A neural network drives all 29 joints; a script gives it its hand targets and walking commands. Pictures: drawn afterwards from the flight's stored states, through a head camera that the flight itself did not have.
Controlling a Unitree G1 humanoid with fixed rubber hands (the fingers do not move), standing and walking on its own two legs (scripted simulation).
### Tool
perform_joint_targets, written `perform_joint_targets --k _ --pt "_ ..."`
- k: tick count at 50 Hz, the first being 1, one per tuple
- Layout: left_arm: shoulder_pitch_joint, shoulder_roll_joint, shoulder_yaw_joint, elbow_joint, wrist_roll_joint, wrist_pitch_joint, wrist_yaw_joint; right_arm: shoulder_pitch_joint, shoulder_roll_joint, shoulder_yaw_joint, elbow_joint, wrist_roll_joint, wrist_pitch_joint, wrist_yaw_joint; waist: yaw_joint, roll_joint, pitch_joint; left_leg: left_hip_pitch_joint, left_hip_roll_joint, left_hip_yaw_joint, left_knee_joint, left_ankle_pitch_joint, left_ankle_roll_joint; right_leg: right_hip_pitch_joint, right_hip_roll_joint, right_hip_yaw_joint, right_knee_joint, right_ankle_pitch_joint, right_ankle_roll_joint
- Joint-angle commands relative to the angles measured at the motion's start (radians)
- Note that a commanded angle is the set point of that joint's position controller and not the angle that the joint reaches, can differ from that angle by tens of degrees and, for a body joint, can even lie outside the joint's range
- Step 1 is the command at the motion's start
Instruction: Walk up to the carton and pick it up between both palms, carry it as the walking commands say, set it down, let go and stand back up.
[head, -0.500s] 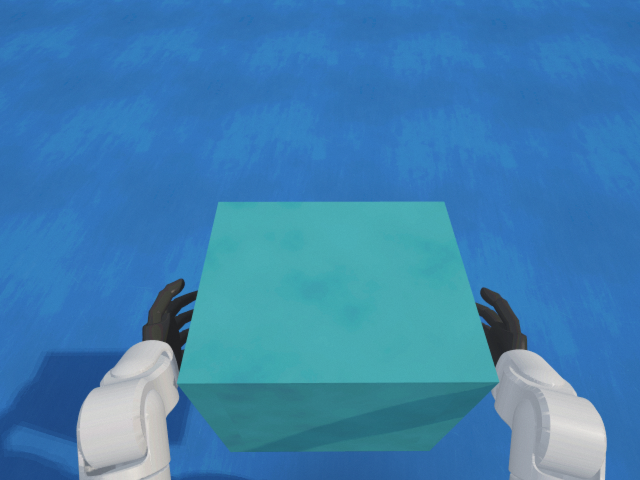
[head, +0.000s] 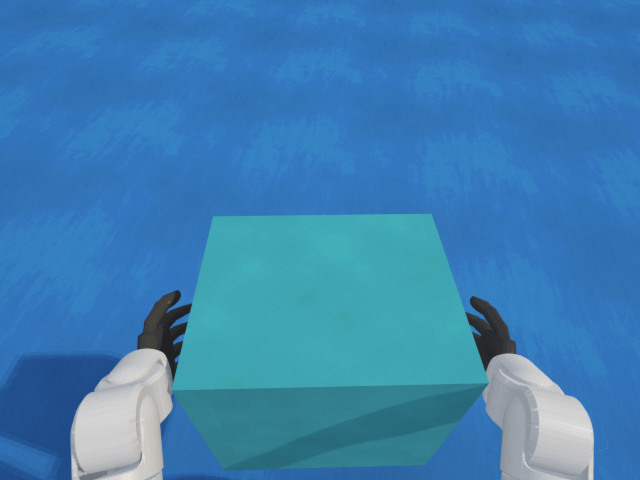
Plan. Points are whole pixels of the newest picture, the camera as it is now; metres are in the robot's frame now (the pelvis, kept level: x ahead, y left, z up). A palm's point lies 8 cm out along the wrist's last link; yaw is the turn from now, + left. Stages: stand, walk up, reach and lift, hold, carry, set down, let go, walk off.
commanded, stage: carry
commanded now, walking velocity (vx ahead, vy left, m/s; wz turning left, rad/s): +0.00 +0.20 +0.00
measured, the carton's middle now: (324, 346) +0.29 +0.02 -0.01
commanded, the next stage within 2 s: none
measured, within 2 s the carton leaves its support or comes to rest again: neither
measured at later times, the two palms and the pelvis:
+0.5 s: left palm out of the picture +0.19 +0.38 +0.06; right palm (333, 410) +0.19 +0.01 +0.07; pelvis -0.05 +0.18 +0.00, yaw +0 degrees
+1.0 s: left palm out of the picture +0.14 +0.53 +0.07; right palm (159, 479) +0.13 +0.16 +0.07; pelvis -0.11 +0.35 -0.01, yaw -1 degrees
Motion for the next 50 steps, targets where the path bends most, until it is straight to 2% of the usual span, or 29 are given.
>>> perform_joint_targets --k 1,2,3,4,5,6,7,9,11,15,17,18,19,21,23,30,32,33,34,35,36,37,39,44,46,47,48,49,50 --pt "-0.468 -0.802 -0.828 -0.194 -0.397 -0.027 -0.201 -0.447 0.701 0.783 -0.182 0.354 -0.016 0.172 -0.016 0.199 -0.381 0.268 0.191 -0.121 -0.013 0.561 0.136 0.174 -0.016 0.022 -0.346 0.199 -0.033" --pt "-0.447 -0.810 -0.821 -0.187 -0.388 -0.026 -0.205 -0.434 0.698 0.789 -0.175 0.351 -0.016 0.171 -0.009 0.136 -0.391 0.131 0.163 -0.122 0.034 0.436 0.089 0.332 -0.096 0.109 -0.421 0.318 -0.053" --pt "-0.415 -0.803 -0.805 -0.162 -0.374 -0.027 -0.210 -0.447 0.707 0.800 -0.181 0.355 -0.017 0.172 -0.002 -0.069 -0.358 -0.084 0.092 -0.085 0.155 0.166 0.021 0.484 -0.284 0.341 -0.506 0.461 -0.108" --pt "-0.396 -0.777 -0.780 -0.152 -0.363 -0.030 -0.213 -0.468 0.687 0.799 -0.187 0.354 -0.016 0.166 -0.005 -0.260 -0.324 -0.250 0.014 -0.046 0.432 -0.228 -0.050 0.532 -0.484 0.529 -0.512 0.748 -0.223" --pt "-0.353 -0.775 -0.763 -0.134 -0.359 -0.047 -0.213 -0.509 0.690 0.812 -0.233 0.397 -0.022 0.173 -0.006 -0.265 -0.307 -0.261 0.062 -0.150 0.569 -0.264 -0.056 0.459 -0.544 0.538 -0.481 0.814 -0.324" --pt "-0.381 -0.788 -0.770 -0.152 -0.356 -0.055 -0.207 -0.555 0.692 0.821 -0.239 0.419 -0.032 0.176 -0.005 -0.125 -0.287 -0.233 0.067 -0.158 0.622 -0.208 -0.068 0.412 -0.483 0.443 -0.480 0.735 -0.302" --pt "-0.400 -0.790 -0.773 -0.157 -0.353 -0.052 -0.208 -0.546 0.698 0.826 -0.211 0.415 -0.033 0.177 -0.014 -0.079 -0.279 -0.223 0.063 -0.144 0.577 -0.173 -0.079 0.408 -0.405 0.327 -0.463 0.679 -0.231" --pt "-0.430 -0.758 -0.767 -0.186 -0.338 -0.051 -0.203 -0.550 0.719 0.844 -0.197 0.426 -0.031 0.183 -0.027 -0.143 -0.251 -0.174 0.047 -0.076 0.406 -0.134 -0.076 0.365 -0.317 0.197 -0.417 0.748 -0.149" --pt "-0.449 -0.719 -0.765 -0.220 -0.330 -0.043 -0.198 -0.553 0.702 0.847 -0.193 0.430 -0.024 0.177 -0.027 -0.192 -0.255 -0.091 0.009 -0.006 0.271 -0.180 -0.074 0.337 -0.293 0.170 -0.399 0.777 -0.137" --pt "-0.396 -0.706 -0.752 -0.192 -0.297 -0.016 -0.192 -0.511 0.683 0.819 -0.154 0.411 -0.005 0.176 -0.028 -0.182 -0.311 0.096 -0.028 0.060 -0.063 -0.110 -0.062 0.300 -0.260 0.152 -0.314 0.541 -0.084" --pt "-0.389 -0.706 -0.751 -0.171 -0.289 -0.007 -0.190 -0.492 0.695 0.798 -0.114 0.384 0.005 0.181 -0.032 -0.006 -0.316 0.188 0.105 -0.091 -0.228 0.000 -0.004 0.186 -0.171 0.091 -0.167 0.305 -0.019" --pt "-0.366 -0.715 -0.746 -0.156 -0.287 -0.004 -0.189 -0.481 0.680 0.781 -0.104 0.371 0.012 0.184 -0.018 0.233 -0.283 0.225 0.320 -0.348 -0.259 0.377 0.067 0.010 -0.064 0.004 0.012 -0.020 0.028" --pt "-0.414 -0.724 -0.765 -0.162 -0.314 -0.003 -0.192 -0.459 0.683 0.781 -0.080 0.373 0.010 0.193 -0.038 0.297 -0.239 0.170 0.344 -0.310 -0.191 0.471 0.155 -0.067 0.000 -0.016 0.153 -0.200 0.030" --pt "-0.450 -0.797 -0.805 -0.118 -0.361 -0.014 -0.210 -0.468 0.724 0.763 -0.087 0.365 0.001 0.194 -0.035 0.204 -0.226 0.201 0.249 -0.230 -0.119 0.558 0.152 -0.104 -0.011 0.030 0.236 -0.125 -0.001" --pt "-0.492 -0.829 -0.847 -0.155 -0.393 -0.031 -0.207 -0.526 0.708 0.781 -0.169 0.387 -0.018 0.191 -0.022 0.262 -0.261 0.250 0.197 -0.121 -0.090 0.557 0.127 -0.119 -0.015 0.036 0.198 -0.023 0.001" --pt "-0.460 -0.797 -0.830 -0.168 -0.403 -0.030 -0.202 -0.428 0.702 0.775 -0.158 0.351 -0.018 0.172 -0.025 0.206 -0.376 0.305 0.213 -0.182 -0.094 0.521 0.141 0.102 0.010 0.028 -0.275 0.100 -0.037" --pt "-0.410 -0.809 -0.811 -0.144 -0.382 -0.031 -0.213 -0.449 0.694 0.800 -0.174 0.350 -0.021 0.169 -0.004 0.074 -0.403 0.094 0.173 -0.169 -0.015 0.400 0.049 0.391 -0.143 0.183 -0.460 0.305 -0.074" --pt "-0.391 -0.800 -0.793 -0.119 -0.364 -0.032 -0.216 -0.476 0.705 0.803 -0.180 0.354 -0.018 0.171 -0.002 -0.153 -0.347 -0.148 0.097 -0.100 0.130 0.125 -0.028 0.533 -0.352 0.430 -0.517 0.436 -0.142" --pt "-0.368 -0.774 -0.770 -0.109 -0.355 -0.044 -0.214 -0.504 0.688 0.801 -0.188 0.375 -0.017 0.173 0.007 -0.294 -0.287 -0.288 0.022 -0.046 0.438 -0.226 -0.093 0.506 -0.520 0.544 -0.513 0.717 -0.297" --pt "-0.355 -0.788 -0.766 -0.108 -0.364 -0.054 -0.215 -0.551 0.705 0.813 -0.228 0.415 -0.026 0.178 0.000 -0.225 -0.265 -0.273 0.067 -0.154 0.598 -0.226 -0.081 0.413 -0.532 0.526 -0.509 0.733 -0.341" --pt "-0.389 -0.802 -0.777 -0.136 -0.366 -0.060 -0.212 -0.564 0.703 0.816 -0.220 0.420 -0.037 0.180 -0.005 -0.087 -0.258 -0.228 0.067 -0.147 0.602 -0.163 -0.095 0.386 -0.442 0.389 -0.498 0.641 -0.279" --pt "-0.423 -0.785 -0.779 -0.155 -0.355 -0.057 -0.211 -0.555 0.711 0.821 -0.189 0.417 -0.036 0.182 -0.014 -0.049 -0.250 -0.204 0.059 -0.122 0.557 -0.123 -0.098 0.359 -0.374 0.283 -0.475 0.597 -0.205" --pt "-0.456 -0.760 -0.775 -0.181 -0.342 -0.049 -0.207 -0.570 0.726 0.838 -0.181 0.423 -0.029 0.185 -0.026 -0.121 -0.213 -0.152 0.031 -0.064 0.386 -0.099 -0.082 0.314 -0.290 0.176 -0.433 0.676 -0.129" --pt "-0.411 -0.696 -0.743 -0.190 -0.298 -0.020 -0.194 -0.534 0.694 0.826 -0.151 0.422 -0.001 0.177 -0.024 -0.218 -0.288 0.047 -0.024 0.068 0.020 -0.140 -0.073 0.304 -0.273 0.178 -0.366 0.532 -0.107" --pt "-0.380 -0.705 -0.742 -0.154 -0.283 -0.009 -0.194 -0.525 0.690 0.814 -0.129 0.400 0.004 0.178 -0.028 -0.113 -0.311 0.132 0.006 0.020 -0.155 -0.055 -0.045 0.267 -0.208 0.133 -0.254 0.469 -0.051" --pt "-0.386 -0.707 -0.742 -0.143 -0.280 -0.006 -0.191 -0.508 0.699 0.798 -0.098 0.384 0.011 0.183 -0.029 -0.002 -0.312 0.165 0.114 -0.104 -0.218 0.064 -0.004 0.195 -0.152 0.091 -0.153 0.309 -0.018" --pt "-0.358 -0.712 -0.738 -0.125 -0.280 -0.005 -0.192 -0.490 0.683 0.783 -0.078 0.369 0.018 0.186 -0.014 0.224 -0.285 0.221 0.322 -0.348 -0.235 0.461 0.069 0.016 -0.051 0.009 0.016 -0.010 0.028" --pt "-0.402 -0.729 -0.758 -0.134 -0.310 -0.009 -0.196 -0.487 0.693 0.792 -0.078 0.379 0.010 0.194 -0.034 0.273 -0.249 0.179 0.347 -0.300 -0.169 0.550 0.157 -0.058 0.002 -0.013 0.138 -0.193 0.028" --pt "-0.429 -0.760 -0.780 -0.114 -0.330 -0.009 -0.205 -0.494 0.707 0.776 -0.069 0.374 0.008 0.195 -0.036 0.260 -0.233 0.160 0.310 -0.279 -0.144 0.493 0.172 -0.074 -0.018 0.017 0.182 -0.159 0.005"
